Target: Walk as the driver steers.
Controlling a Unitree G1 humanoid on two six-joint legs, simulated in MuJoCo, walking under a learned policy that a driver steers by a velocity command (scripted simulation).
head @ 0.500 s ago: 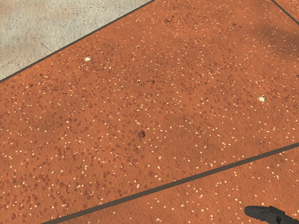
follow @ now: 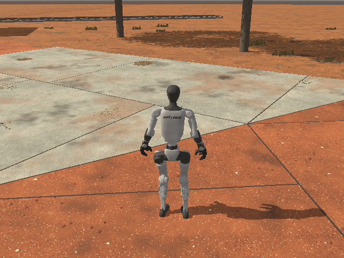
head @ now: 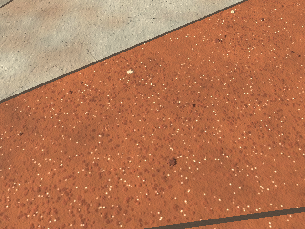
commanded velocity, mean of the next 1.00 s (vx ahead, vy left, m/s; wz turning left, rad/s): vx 0.05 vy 0.00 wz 0.34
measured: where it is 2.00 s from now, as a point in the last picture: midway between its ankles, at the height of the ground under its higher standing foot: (108, 219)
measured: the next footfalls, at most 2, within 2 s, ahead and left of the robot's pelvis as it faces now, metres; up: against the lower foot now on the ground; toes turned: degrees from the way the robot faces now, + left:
left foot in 0.42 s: +0.04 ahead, +0.17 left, +0.00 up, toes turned +20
right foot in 0.82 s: +0.08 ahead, -0.08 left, +0.00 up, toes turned +19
